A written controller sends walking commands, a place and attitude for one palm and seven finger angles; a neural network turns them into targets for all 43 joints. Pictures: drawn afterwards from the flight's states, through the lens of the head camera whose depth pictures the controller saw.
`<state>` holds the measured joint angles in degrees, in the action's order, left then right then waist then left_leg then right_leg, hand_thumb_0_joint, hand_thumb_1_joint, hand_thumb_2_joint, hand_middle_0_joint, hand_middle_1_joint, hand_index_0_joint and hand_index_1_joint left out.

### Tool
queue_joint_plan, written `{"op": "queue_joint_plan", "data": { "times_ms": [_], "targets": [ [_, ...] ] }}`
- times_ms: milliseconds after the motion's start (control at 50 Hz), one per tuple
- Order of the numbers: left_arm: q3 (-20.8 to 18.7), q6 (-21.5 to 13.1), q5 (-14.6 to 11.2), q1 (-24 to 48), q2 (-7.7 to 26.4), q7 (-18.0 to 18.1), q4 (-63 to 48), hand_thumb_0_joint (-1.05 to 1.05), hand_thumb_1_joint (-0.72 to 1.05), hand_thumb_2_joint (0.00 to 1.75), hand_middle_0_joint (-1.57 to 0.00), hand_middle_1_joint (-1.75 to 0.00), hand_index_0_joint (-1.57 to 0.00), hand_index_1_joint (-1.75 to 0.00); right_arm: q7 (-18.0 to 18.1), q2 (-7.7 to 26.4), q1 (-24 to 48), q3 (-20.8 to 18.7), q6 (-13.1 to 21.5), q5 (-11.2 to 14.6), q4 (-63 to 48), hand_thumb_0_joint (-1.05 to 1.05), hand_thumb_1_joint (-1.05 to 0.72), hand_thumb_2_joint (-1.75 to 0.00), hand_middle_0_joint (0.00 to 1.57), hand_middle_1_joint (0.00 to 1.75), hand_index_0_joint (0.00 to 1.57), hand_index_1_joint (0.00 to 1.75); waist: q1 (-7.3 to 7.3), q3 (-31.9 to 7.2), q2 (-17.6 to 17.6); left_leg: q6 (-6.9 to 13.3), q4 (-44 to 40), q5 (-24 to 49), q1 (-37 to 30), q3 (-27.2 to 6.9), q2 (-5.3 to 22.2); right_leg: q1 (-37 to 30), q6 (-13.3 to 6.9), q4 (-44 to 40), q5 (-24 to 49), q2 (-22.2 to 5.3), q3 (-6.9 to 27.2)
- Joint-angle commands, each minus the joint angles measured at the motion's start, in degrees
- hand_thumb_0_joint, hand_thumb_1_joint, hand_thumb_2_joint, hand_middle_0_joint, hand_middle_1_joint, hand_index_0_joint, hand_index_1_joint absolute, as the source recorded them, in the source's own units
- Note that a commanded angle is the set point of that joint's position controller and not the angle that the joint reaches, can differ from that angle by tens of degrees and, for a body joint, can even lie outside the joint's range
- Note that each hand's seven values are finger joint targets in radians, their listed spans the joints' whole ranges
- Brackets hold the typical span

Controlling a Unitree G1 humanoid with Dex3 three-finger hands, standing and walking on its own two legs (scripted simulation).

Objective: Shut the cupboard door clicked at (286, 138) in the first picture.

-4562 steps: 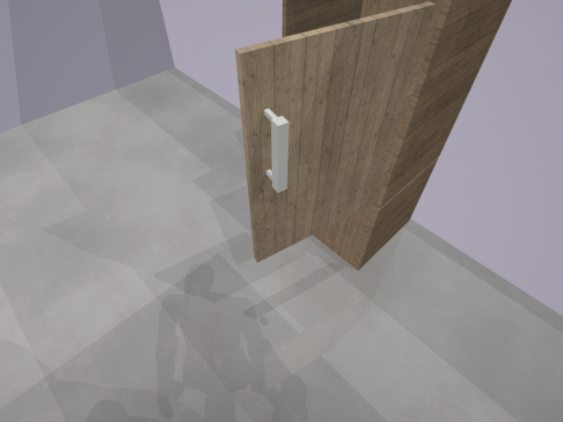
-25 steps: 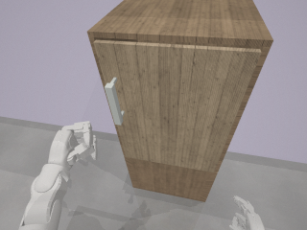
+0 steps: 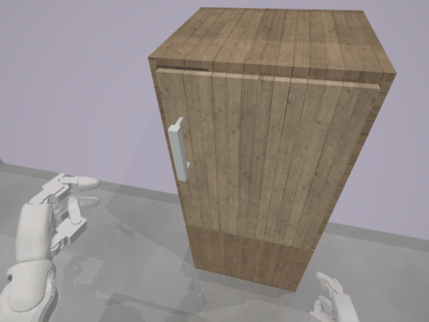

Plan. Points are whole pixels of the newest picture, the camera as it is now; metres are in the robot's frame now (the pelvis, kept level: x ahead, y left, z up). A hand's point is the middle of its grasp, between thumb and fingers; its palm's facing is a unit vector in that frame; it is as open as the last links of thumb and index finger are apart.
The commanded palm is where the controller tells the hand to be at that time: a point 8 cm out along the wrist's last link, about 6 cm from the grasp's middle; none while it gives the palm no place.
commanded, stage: draw the hand back to the body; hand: left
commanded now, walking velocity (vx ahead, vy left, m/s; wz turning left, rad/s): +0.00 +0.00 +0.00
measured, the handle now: (181, 149) +0.49 +0.15 +0.05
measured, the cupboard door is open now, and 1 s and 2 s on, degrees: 0 0 0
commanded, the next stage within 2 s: step back with the hand held close in 0.58 s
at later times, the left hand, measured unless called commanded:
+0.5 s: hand (53, 227) +0.20 +0.26 +0.15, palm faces +0.48 -0.79 -0.38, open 7.3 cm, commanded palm +0.15 +0.30 +0.17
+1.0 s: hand (51, 230) +0.19 +0.27 +0.15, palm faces +0.40 -0.77 -0.49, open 7.4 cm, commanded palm +0.14 +0.31 +0.17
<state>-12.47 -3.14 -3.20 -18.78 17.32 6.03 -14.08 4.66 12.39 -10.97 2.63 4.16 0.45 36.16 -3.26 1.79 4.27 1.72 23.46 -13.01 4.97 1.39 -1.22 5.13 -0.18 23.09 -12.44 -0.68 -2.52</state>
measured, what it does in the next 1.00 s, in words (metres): stands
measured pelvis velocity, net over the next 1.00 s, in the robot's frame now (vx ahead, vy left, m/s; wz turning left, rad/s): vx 0.00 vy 0.01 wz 0.00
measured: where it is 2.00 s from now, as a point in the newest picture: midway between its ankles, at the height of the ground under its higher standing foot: outside the picture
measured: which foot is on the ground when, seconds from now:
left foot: down 0.00-1.00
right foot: down 0.00-1.00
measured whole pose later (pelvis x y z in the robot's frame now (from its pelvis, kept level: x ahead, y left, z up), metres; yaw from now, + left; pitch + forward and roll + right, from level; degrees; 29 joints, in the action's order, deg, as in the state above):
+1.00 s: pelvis +0.00 +0.01 -0.01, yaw +0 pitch +0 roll -1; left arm -21.2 -7.3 -3.6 -31.1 23.2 7.7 -24.4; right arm 5.5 15.0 -11.2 -1.3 -0.1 0.9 33.4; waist -0.8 -0.5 3.6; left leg 2.1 29.5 -14.8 14.9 1.4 -1.2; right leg 14.5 0.3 28.0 -13.6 -0.9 -2.6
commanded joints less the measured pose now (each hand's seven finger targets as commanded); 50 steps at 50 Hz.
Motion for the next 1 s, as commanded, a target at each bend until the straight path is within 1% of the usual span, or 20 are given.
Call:
{"op": "queue_joint_plan", "data": {
  "times_ms": [0, 60, 180, 220, 280, 380, 440, 460, 500, 540, 660, 680, 700, 720, 740, 760, 800, 880, 940, 980],
  "targets": [
    [-8.4, -4.0, 0.0, 4.8, 10.7, 1.0, -15.4, 0.00, 0.90, 0.90, -0.45, -0.57, -0.45, -0.57, 0.3, 6.0, 8.3, -2.7, 2.9, 0.0, -9.4, 0.00, -0.90, -0.90, 0.20, 0.30, 0.20, 0.30, -0.04, -5.3, -0.9, -1.0, -5.0, 8.7, 1.1, -1.8, 2.2, -1.4, -0.7, -3.2, 5.6, 0.4, 0.6],
    [-10.0, -4.0, -0.1, 2.7, 11.5, 1.2, -17.2, 0.00, 0.90, 0.90, -0.36, -0.48, -0.36, -0.48, 0.2, 6.0, 8.0, -2.9, 3.0, 0.1, -9.3, 0.00, -0.90, -0.90, 0.20, 0.30, 0.20, 0.30, -0.13, -4.5, 0.6, -1.2, -5.1, 9.3, 1.4, -2.2, 2.4, -1.4, -0.8, -3.1, 5.8, 0.3, 0.5],
    [-14.5, -4.4, -0.3, -1.1, 13.8, 1.7, -19.7, 0.00, 0.90, 0.90, -0.20, -0.30, -0.20, -0.30, 0.2, 6.1, 7.8, -3.2, 3.6, 0.1, -9.3, 0.00, -0.90, -0.90, 0.20, 0.30, 0.20, 0.30, -0.63, -3.8, 0.7, -1.5, -5.1, 8.5, 2.3, -2.4, 2.6, -1.3, -0.8, -2.9, 5.0, 0.4, 0.4],
    [-12.2, -4.3, -0.2, -0.7, 11.5, 1.6, -18.2, 0.00, 0.90, 0.90, -0.20, -0.30, -0.20, -0.30, 0.2, 6.1, 7.5, -3.3, 3.8, 0.2, -8.8, 0.00, -0.90, -0.90, 0.20, 0.30, 0.20, 0.30, 0.11, -2.3, -0.8, -1.3, -5.1, 7.7, 2.1, -2.3, 2.6, 0.4, -0.6, -3.3, 4.4, 0.4, 0.3],
    [-11.3, -4.2, 0.2, 1.0, 11.4, 1.8, -18.7, 0.00, 0.90, 0.90, -0.20, -0.30, -0.20, -0.30, 0.3, 6.7, 7.2, -3.7, 4.0, 0.1, -8.5, 0.00, -0.90, -0.90, 0.20, 0.30, 0.20, 0.30, 0.35, -3.2, -0.6, -1.1, -4.9, 8.6, 1.4, -2.2, 2.5, 0.3, -0.6, -3.2, 4.8, 0.3, 0.5],
    [-12.5, -4.3, 0.2, 1.0, 12.7, 2.2, -19.2, 0.00, 0.90, 0.90, -0.20, -0.30, -0.20, -0.30, 0.5, 6.5, 7.5, -3.5, 4.3, 0.0, -8.6, 0.00, -0.90, -0.90, 0.20, 0.30, 0.20, 0.30, -0.35, -4.1, -1.2, -1.0, -4.8, 8.9, 1.6, -2.3, 2.2, -0.8, -0.7, -2.9, 5.1, 0.1, 0.3],
    [-14.1, -4.4, 0.1, -0.6, 14.0, 2.3, -19.1, 0.00, 0.90, 0.90, -0.20, -0.30, -0.20, -0.30, 0.5, 6.4, 7.5, -3.4, 4.4, -0.1, -8.3, 0.00, -0.90, -0.90, 0.20, 0.30, 0.20, 0.30, -0.82, -4.4, 0.2, -1.1, -4.7, 9.2, 1.8, -2.2, 2.2, -1.5, -0.8, -3.2, 5.5, 0.2, 0.4],
    [-13.2, -4.5, 0.0, -0.3, 12.9, 2.1, -19.9, 0.00, 0.90, 0.90, -0.20, -0.30, -0.20, -0.30, 0.5, 6.0, 7.7, -3.4, 4.3, 0.0, -8.6, 0.00, -0.90, -0.90, 0.20, 0.30, 0.20, 0.30, -0.63, -4.4, 0.2, -1.0, -4.4, 9.9, 1.5, -1.9, 2.1, -1.5, -0.8, -3.1, 6.3, 0.1, 0.6],
    [-13.6, -4.5, 0.0, -0.8, 13.1, 2.1, -19.6, 0.00, 0.90, 0.90, -0.20, -0.30, -0.20, -0.30, 0.5, 5.9, 7.7, -3.3, 4.4, 0.0, -8.5, 0.00, -0.90, -0.90, 0.20, 0.30, 0.20, 0.30, -0.63, -4.1, -0.1, -1.1, -4.3, 9.8, 1.6, -1.8, 2.1, -1.1, -0.7, -3.2, 6.1, 0.2, 0.5],
    [-14.0, -4.4, 0.0, -1.4, 13.5, 2.0, -19.3, 0.00, 0.90, 0.90, -0.20, -0.30, -0.20, -0.30, 0.5, 6.1, 7.7, -3.4, 4.4, 0.0, -8.4, 0.00, -0.90, -0.90, 0.20, 0.30, 0.20, 0.30, -0.75, -3.8, 1.4, -1.1, -4.2, 10.3, 1.7, -1.4, 2.2, -1.4, -0.8, -3.5, 6.8, 0.1, 0.7],
    [-13.1, -4.3, -0.4, -2.4, 12.4, 1.7, -18.3, 0.00, 0.90, 0.90, -0.20, -0.30, -0.20, -0.30, 0.4, 5.9, 7.5, -3.5, 4.1, 0.0, -8.7, 0.00, -0.90, -0.90, 0.20, 0.30, 0.20, 0.30, -0.44, -3.6, -0.6, -0.8, -4.0, 10.3, 1.5, -1.0, 2.2, -1.0, -0.4, -3.8, 7.0, 0.0, 0.9],
    [-13.1, -4.4, -0.3, -1.9, 12.6, 1.7, -18.4, 0.00, 0.90, 0.90, -0.20, -0.30, -0.20, -0.30, 0.5, 6.0, 7.6, -3.6, 4.0, 0.1, -8.6, 0.00, -0.90, -0.90, 0.20, 0.30, 0.20, 0.30, -0.36, -3.3, -1.7, -0.7, -4.0, 9.9, 1.6, -1.0, 2.2, -0.6, -0.4, -3.9, 6.5, 0.2, 0.9],
    [-19.1, -6.3, -0.4, 2.7, 19.2, 2.1, -20.3, 0.00, 0.90, 0.90, -0.20, -0.30, -0.20, -0.30, 0.2, 8.3, 6.8, -4.6, 2.8, 0.5, -10.6, 0.00, -0.90, -0.90, 0.20, 0.30, 0.20, 0.30, 1.76, -1.9, -2.3, 0.7, -0.9, 5.5, 6.4, -2.7, 3.4, 4.1, -0.8, -6.4, 7.2, -3.0, 6.5],
    [-15.8, -6.7, -0.3, -2.3, 15.2, 1.7, -17.1, 0.00, 0.90, 0.90, -0.20, -0.30, -0.20, -0.30, 0.4, 7.4, 6.3, -4.5, 2.1, 0.2, -9.8, 0.00, -0.90, -0.90, 0.20, 0.30, 0.20, 0.30, 2.13, -2.7, -4.6, 0.7, 1.3, 5.0, 6.1, -3.1, 3.1, 5.6, -1.5, -6.8, 6.8, -5.2, 7.4],
    [-16.2, -7.3, 0.0, -3.4, 15.9, 1.7, -17.8, 0.00, 0.90, 0.90, -0.20, -0.30, -0.20, -0.30, 0.3, 7.5, 6.4, -4.7, 1.7, 0.1, -9.9, 0.00, -0.90, -0.90, 0.20, 0.30, 0.20, 0.30, 2.05, -3.2, -4.4, 0.5, 2.6, 6.3, 6.3, -3.2, 3.1, 6.3, -2.1, -6.4, 9.4, -6.2, 7.8],
    [-14.7, -7.7, 0.0, -4.9, 14.4, 1.7, -18.0, 0.00, 0.90, 0.90, -0.20, -0.30, -0.20, -0.30, 0.2, 7.1, 6.0, -4.6, 1.3, 0.2, -9.9, 0.00, -0.90, -0.90, 0.20, 0.30, 0.20, 0.30, 2.44, -5.2, -4.4, 0.3, 3.7, 6.8, 6.4, -3.1, 3.1, 6.1, -2.4, -5.4, 9.7, -7.3, 7.9],
    [-15.6, -8.1, -0.2, -7.4, 15.3, 2.3, -19.2, 0.00, 0.90, 0.90, -0.20, -0.30, -0.20, -0.30, 0.3, 7.3, 5.3, -4.9, 0.5, 0.2, -10.2, 0.00, -0.90, -0.90, 0.20, 0.30, 0.20, 0.30, 2.55, -8.8, -3.7, 0.1, 4.7, 9.4, 6.4, -3.1, 3.5, 5.3, -2.8, -3.2, 12.4, -8.0, 7.9],
    [-17.2, -8.3, -0.4, -9.5, 17.0, 3.2, -21.9, 0.00, 0.90, 0.90, -0.20, -0.30, -0.20, -0.30, 1.0, 7.8, 5.2, -5.5, -0.9, 0.5, -11.4, 0.00, -0.90, -0.90, 0.20, 0.30, 0.20, 0.30, 2.76, -12.4, -2.5, -0.4, 4.4, 19.3, 7.0, -4.1, 5.1, 3.3, -1.9, 2.6, 20.9, -6.8, 5.8],
    [-19.4, -8.0, -0.6, -10.5, 19.0, 3.7, -22.0, 0.00, 0.90, 0.90, -0.20, -0.30, -0.20, -0.30, 1.7, 8.2, 5.6, -5.6, -1.8, 0.5, -12.1, 0.00, -0.90, -0.90, 0.20, 0.30, 0.20, 0.30, 2.35, -12.8, -1.1, -0.3, 2.8, 23.1, 8.3, -5.1, 6.2, 2.7, -0.8, 5.4, 21.9, -4.8, 4.6],
    [-18.5, -7.9, -0.5, -10.8, 18.0, 3.8, -22.2, 0.00, 0.90, 0.90, -0.20, -0.30, -0.20, -0.30, 1.7, 8.1, 5.1, -5.6, -2.3, 0.6, -12.8, 0.00, -0.90, -0.90, 0.20, 0.30, 0.20, 0.30, 2.51, -12.4, -1.4, 0.0, 1.9, 22.0, 11.2, -5.7, 7.1, 1.5, -0.4, 6.6, 20.6, -3.9, 4.4]
  ]
}}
